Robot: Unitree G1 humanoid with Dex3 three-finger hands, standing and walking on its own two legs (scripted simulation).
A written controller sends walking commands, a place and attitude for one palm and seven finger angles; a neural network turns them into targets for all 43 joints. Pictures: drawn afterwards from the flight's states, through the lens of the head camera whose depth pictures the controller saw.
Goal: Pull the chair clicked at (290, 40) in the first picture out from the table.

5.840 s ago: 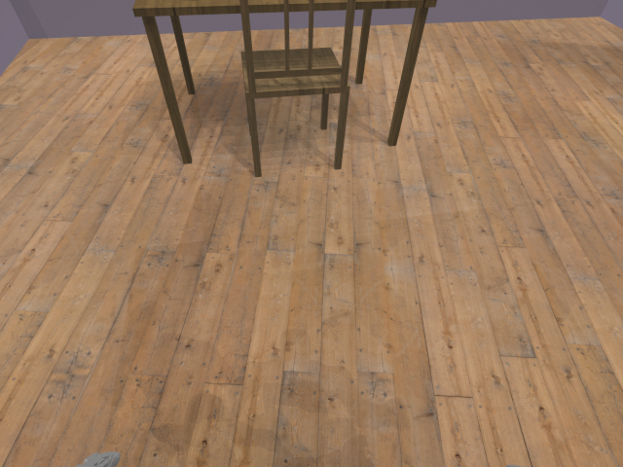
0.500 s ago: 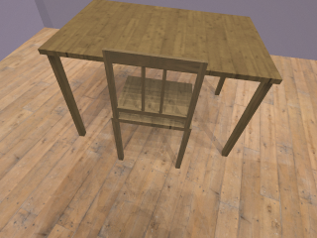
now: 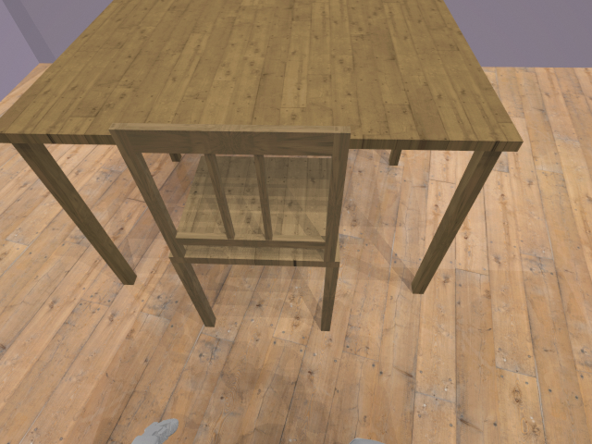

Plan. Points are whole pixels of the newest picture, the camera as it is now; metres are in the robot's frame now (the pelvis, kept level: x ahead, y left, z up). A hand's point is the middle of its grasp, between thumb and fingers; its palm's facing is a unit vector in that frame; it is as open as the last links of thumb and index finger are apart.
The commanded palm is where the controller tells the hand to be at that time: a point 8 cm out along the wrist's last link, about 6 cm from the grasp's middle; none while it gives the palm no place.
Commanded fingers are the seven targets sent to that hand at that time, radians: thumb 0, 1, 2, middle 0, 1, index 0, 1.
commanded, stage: take the last steps up to it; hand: left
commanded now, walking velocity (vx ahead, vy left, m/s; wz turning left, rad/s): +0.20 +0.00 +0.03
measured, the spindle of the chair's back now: (221, 199) +0.59 +0.18 -0.09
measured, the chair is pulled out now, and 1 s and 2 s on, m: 0.00 0.00 0.00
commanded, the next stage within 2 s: come to a stop and stand still in 0.18 s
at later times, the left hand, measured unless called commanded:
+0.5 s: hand out of the picture +0.09 +0.19 -0.17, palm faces +0.05 -0.99 -0.15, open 7.4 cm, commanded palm none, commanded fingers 0.00 0.90 0.90 -0.20 -0.30 -0.20 -0.30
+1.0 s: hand (211, 432) +0.17 +0.14 -0.16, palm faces +0.00 -0.97 -0.23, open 7.4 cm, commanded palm none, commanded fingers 0.00 0.90 0.90 -0.20 -0.30 -0.20 -0.30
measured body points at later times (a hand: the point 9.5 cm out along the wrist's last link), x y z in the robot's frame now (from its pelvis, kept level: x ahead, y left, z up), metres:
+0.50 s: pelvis +0.11 +0.03 +0.02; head +0.13 +0.05 +0.47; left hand +0.09 +0.24 -0.15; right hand +0.17 -0.20 -0.12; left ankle +0.14 +0.12 -0.72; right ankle +0.09 -0.10 -0.69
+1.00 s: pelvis +0.09 -0.04 +0.01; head +0.11 -0.04 +0.46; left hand +0.17 +0.20 -0.14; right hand +0.14 -0.28 -0.15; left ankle +0.12 +0.09 -0.72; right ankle +0.09 -0.13 -0.72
